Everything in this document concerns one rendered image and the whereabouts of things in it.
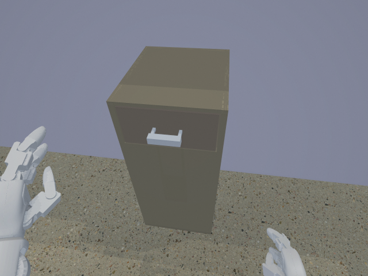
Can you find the left robot forearm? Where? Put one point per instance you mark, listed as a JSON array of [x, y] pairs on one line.
[[12, 257]]

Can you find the drawer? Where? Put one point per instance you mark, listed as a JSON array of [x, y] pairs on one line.
[[199, 129]]

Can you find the cabinet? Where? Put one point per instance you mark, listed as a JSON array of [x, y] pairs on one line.
[[175, 187]]

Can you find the right robot hand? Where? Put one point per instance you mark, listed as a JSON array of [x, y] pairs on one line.
[[288, 260]]

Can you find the left robot hand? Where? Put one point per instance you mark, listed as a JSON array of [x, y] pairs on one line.
[[21, 163]]

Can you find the handle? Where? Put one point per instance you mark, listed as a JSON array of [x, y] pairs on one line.
[[167, 140]]

